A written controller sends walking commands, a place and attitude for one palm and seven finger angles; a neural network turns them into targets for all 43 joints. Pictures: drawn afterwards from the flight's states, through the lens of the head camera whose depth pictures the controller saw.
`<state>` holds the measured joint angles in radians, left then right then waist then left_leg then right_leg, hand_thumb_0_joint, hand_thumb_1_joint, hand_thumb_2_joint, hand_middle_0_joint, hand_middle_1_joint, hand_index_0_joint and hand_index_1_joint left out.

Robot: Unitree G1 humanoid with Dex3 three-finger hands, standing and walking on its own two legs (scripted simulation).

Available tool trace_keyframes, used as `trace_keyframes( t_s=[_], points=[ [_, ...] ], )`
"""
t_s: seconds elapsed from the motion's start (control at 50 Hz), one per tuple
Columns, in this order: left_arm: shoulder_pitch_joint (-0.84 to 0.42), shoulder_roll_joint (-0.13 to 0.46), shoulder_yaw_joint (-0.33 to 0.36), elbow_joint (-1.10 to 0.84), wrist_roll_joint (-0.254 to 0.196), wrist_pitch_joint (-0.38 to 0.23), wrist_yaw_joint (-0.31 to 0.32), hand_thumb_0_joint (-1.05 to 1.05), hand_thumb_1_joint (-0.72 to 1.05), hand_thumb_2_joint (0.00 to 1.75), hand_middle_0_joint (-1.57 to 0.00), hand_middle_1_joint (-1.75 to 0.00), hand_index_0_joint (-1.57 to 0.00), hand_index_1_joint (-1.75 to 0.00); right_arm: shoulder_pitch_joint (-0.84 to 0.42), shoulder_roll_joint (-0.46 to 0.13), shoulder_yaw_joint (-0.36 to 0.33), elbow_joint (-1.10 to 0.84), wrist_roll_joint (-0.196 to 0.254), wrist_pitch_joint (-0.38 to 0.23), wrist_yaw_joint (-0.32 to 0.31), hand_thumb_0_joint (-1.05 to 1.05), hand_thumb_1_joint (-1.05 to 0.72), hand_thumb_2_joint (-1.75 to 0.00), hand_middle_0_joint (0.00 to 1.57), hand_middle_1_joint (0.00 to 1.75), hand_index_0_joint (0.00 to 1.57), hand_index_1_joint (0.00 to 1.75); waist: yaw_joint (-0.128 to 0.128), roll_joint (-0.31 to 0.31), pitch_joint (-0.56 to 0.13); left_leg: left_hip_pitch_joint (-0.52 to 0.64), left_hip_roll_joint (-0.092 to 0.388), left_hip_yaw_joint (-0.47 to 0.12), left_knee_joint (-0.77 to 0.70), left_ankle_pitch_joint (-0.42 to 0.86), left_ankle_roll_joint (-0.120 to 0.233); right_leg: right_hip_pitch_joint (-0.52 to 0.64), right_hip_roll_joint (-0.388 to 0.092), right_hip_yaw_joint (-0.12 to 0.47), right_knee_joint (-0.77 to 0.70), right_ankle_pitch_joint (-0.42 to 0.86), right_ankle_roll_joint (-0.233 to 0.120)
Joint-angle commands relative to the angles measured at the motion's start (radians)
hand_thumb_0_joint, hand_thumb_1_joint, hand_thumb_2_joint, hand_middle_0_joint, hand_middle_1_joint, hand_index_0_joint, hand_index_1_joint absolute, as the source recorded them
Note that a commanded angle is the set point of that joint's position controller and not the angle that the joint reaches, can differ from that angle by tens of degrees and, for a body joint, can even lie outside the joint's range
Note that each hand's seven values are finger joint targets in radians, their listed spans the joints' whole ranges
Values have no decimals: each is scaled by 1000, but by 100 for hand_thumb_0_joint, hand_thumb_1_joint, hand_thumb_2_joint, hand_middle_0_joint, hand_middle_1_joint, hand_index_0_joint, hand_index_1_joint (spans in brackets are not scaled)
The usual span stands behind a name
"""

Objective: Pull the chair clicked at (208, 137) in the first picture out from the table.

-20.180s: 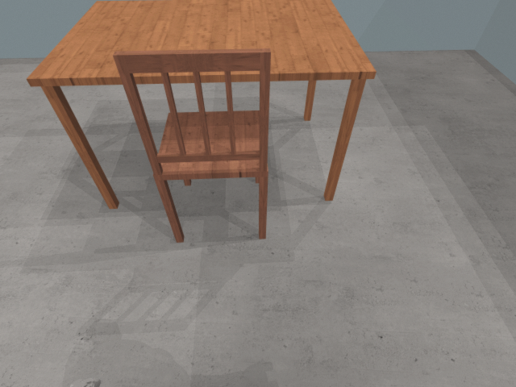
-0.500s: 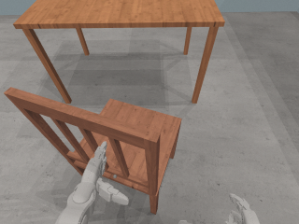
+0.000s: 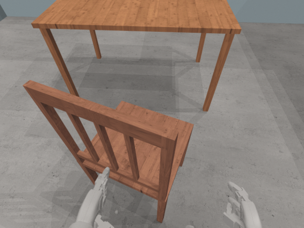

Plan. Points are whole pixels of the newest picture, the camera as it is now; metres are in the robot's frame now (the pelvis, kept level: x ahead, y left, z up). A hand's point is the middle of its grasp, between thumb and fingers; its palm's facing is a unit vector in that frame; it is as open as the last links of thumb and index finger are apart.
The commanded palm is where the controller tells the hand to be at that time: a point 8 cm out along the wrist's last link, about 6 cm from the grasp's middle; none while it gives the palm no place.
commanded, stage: draw the hand back to the body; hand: left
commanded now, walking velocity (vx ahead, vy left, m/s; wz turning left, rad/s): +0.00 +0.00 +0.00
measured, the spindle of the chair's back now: (108, 149) +0.36 +0.15 -0.04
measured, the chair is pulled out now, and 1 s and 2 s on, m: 0.58 0.58 0.58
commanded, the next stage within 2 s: step back with the hand held close in 1.64 s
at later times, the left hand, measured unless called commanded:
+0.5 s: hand (90, 200) +0.18 +0.14 +0.07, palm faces -0.03 -1.00 -0.06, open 17.5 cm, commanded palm +0.15 +0.20 +0.09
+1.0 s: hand (31, 178) +0.20 +0.22 +0.15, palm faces +0.37 -0.84 -0.39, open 13.1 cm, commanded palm +0.15 +0.26 +0.18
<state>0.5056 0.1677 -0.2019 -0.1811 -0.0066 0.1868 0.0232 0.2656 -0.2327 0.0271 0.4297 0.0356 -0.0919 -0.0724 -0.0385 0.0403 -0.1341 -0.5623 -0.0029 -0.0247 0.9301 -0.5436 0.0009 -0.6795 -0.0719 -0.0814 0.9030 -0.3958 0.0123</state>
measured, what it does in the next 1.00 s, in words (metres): stands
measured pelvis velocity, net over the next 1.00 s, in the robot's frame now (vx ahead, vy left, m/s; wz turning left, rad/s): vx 0.02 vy -0.01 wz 0.00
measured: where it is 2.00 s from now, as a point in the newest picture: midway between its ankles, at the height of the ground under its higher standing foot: outside the picture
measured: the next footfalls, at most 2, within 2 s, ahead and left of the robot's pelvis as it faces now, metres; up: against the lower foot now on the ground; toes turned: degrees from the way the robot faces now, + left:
none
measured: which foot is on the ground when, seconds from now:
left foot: down 0.00-1.00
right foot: down 0.00-1.00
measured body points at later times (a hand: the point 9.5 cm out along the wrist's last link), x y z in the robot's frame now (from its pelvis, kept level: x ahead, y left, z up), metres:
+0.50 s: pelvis -0.01 +0.00 -0.02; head +0.03 -0.01 +0.43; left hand +0.18 +0.19 +0.08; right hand +0.16 -0.22 -0.09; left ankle -0.05 +0.12 -0.69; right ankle +0.03 -0.13 -0.69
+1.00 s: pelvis +0.02 -0.01 +0.04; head +0.00 -0.04 +0.49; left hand +0.17 +0.26 +0.18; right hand +0.21 -0.23 -0.04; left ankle -0.05 +0.12 -0.69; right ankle +0.03 -0.13 -0.69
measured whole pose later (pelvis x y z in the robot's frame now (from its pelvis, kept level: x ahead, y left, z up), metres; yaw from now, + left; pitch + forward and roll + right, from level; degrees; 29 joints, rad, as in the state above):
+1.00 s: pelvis +0.02 -0.01 +0.04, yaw +0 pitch -1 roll -1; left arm 0.61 0.31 0.17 -0.43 -0.06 0.00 0.19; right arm 0.22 -0.21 0.01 0.58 0.03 -0.14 -0.11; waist 0.05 0.09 -0.04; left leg -0.15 0.01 -0.03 0.58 -0.42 -0.01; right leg -0.28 -0.05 -0.10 0.59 -0.30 0.01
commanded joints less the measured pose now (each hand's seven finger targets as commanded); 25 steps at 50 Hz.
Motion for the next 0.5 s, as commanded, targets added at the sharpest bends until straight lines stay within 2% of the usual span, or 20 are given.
trace_keyframes(
  t_s=[0.0, 0.04, 0.06, 0.08, 0.1, 0.12, 0.14, 0.2, 0.22, 0.24, 0.28, 0.32, 0.34, 0.4, 0.44, 0.48],
  points=[
    [26, 47, 23, -273, 19, -63, 19, 0, -55, 20, 0, 0, 0, 0, -65, -112, -51, -179, -4, -56, -9, 0, -90, -90, 20, 30, 20, 30, -4, -48, -112, -44, -15, -12, -132, 322, 13, 169, 24, -7, -91, 188, -26],
    [35, 19, -21, -312, 24, -66, 22, 0, -55, 20, 0, 0, 0, 0, -59, -110, -48, -187, -3, -61, -9, 0, -90, -90, 20, 30, 20, 30, -15, -35, -114, -38, -15, -16, -128, 310, 13, 147, 24, -9, -86, 170, -24],
    [-53, -81, 10, -447, -121, -205, 23, 0, -55, 20, 0, 0, 0, 0, -66, -88, -45, -169, -2, -88, -9, 0, -90, -90, 20, 30, 20, 30, -21, -112, -86, -75, -26, -21, -88, 296, 2, 91, 38, -31, -73, 173, -20],
    [1, -9, 65, -388, -114, -274, 23, 0, -55, 20, 0, 0, 0, 0, -68, -98, -51, -141, -5, -106, -8, 0, -90, -90, 20, 30, 20, 30, 1, -95, -113, -93, -27, -16, -74, 277, 0, 92, 38, -18, -53, 149, -23],
    [18, 22, 105, -391, -128, -325, 24, 0, -55, 20, 0, 0, 0, 0, -65, -97, -53, -130, -6, -116, -4, 0, -90, -90, 20, 30, 20, 30, 13, -63, -103, -116, -28, -20, -72, 278, -5, 86, 37, -18, -39, 140, -28],
    [19, 25, 115, -420, -132, -383, 19, 0, -55, 20, 0, 0, 0, 0, -61, -92, -57, -124, -4, -124, 4, 0, -90, -90, 20, 30, 20, 30, 21, -19, -139, -107, -28, -17, -66, 282, -11, 83, 36, -14, -20, 131, -31],
    [35, 5, 98, -413, -130, -436, 12, 0, -55, 20, 0, 0, 0, 0, -67, -86, -61, -119, -1, -131, 12, 0, -90, -90, 20, 30, 20, 30, 22, -9, -134, -114, -24, -14, -54, 286, -15, 55, 38, -14, -3, 124, -32],
    [38, 22, 113, -352, -104, -605, -14, 0, -55, 20, 0, 0, 0, 0, -82, -77, -80, -83, -6, -133, 45, 0, -90, -90, 20, 30, 20, 30, 25, -17, -113, -205, -13, -20, 5, 267, -23, -24, 41, -7, 67, 93, -40],
    [85, 17, 103, -321, -96, -625, -30, 0, -55, 20, 0, 0, 0, 0, -96, -84, -83, -97, -4, -127, 55, 0, -90, -90, 20, 30, 20, 30, 29, -6, -123, -211, -11, -14, 7, 234, -20, -28, 37, 2, 67, 66, -39],
    [122, 19, 100, -301, -93, -611, -49, 0, -55, 20, 0, 0, 0, 0, -101, -88, -83, -114, 2, -114, 61, 0, -90, -90, 20, 30, 20, 30, 32, 8, -119, -212, -11, -9, -10, 197, -17, -10, 35, 8, 50, 36, -40],
    [136, 58, 133, -333, -102, -539, -78, 0, -55, 20, 0, 0, 0, 0, -104, -99, -84, -153, 15, -84, 54, 0, -90, -90, 20, 30, 20, 30, 39, -17, -150, -196, -10, -2, -45, 162, -7, 58, 35, 20, 9, 5, -35],
    [104, 84, 165, -407, -132, -466, -91, 0, -55, 20, 0, 0, 0, 0, -111, -99, -73, -177, 24, -66, 34, 0, -90, -90, 20, 30, 20, 30, 30, -39, -164, -186, -11, -5, -69, 151, 3, 106, 34, 21, -27, -11, -27],
    [84, 101, 191, -452, -152, -448, -88, 0, -55, 20, 0, 0, 0, 0, -111, -98, -73, -179, 29, -64, 21, 0, -90, -90, 20, 30, 20, 30, 24, -63, -167, -168, -8, -8, -75, 153, 5, 116, 35, 19, -42, -10, -23],
    [75, 141, 271, -526, -200, -441, -69, 0, -55, 20, 0, 0, 0, 0, -101, -86, -65, -157, 30, -75, -7, 0, -90, -90, 20, 30, 20, 30, 27, -59, -171, -132, -8, -11, -85, 206, 8, 158, 39, 13, -71, 45, -20],
    [79, 112, 259, -524, -212, -458, -68, 0, -55, 20, 0, 0, 0, 0, -85, -79, -61, -136, 32, -92, -10, 0, -90, -90, 20, 30, 20, 30, 19, -41, -147, -98, -6, -14, -99, 244, 3, 158, 39, -1, -75, 94, -18],
    [93, 114, 271, -486, -218, -460, -79, 0, -48, 24, -1, -2, -1, -2, -78, -83, -64, -114, 32, -105, -10, 0, -90, -90, 20, 30, 20, 30, 14, -56, -133, -74, -3, -16, -107, 272, 2, 167, 40, -6, -87, 133, -15]
  ],
)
